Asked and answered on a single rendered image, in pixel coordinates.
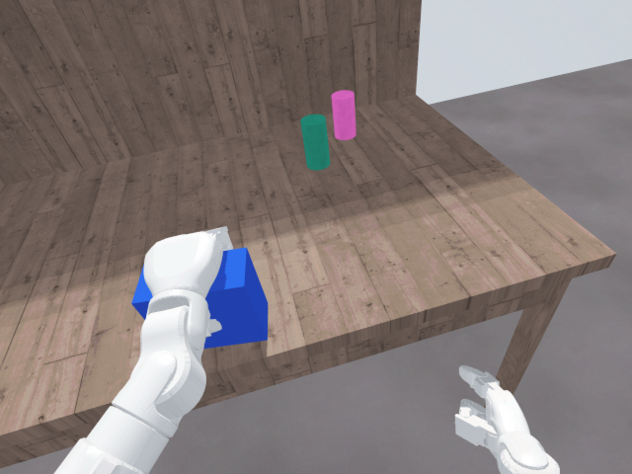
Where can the left robot hand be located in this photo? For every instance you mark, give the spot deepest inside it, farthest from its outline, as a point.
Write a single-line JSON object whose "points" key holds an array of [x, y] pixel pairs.
{"points": [[189, 262]]}

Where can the right robot forearm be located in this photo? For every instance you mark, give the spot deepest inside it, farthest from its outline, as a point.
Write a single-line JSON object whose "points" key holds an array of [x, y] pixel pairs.
{"points": [[521, 453]]}

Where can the left robot forearm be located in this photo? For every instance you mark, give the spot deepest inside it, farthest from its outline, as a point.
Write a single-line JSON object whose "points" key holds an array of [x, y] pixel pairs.
{"points": [[166, 383]]}

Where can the right robot hand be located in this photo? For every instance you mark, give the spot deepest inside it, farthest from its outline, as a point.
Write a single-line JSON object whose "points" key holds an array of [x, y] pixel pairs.
{"points": [[502, 414]]}

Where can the sponge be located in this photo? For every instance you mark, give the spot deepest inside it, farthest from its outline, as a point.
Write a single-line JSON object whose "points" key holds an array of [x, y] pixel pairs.
{"points": [[236, 300]]}

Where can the table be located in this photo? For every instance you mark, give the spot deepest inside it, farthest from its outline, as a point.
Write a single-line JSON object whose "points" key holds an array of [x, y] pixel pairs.
{"points": [[126, 122]]}

